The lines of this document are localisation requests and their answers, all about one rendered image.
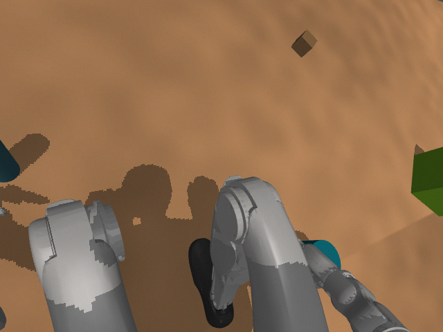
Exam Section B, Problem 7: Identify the right robot hand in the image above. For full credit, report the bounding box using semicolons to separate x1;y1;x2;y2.
298;239;341;289

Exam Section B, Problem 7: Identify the right robot foot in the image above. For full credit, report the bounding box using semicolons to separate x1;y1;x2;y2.
188;238;234;328

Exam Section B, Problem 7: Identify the right robot arm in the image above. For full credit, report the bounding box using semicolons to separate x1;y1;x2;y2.
323;270;410;332

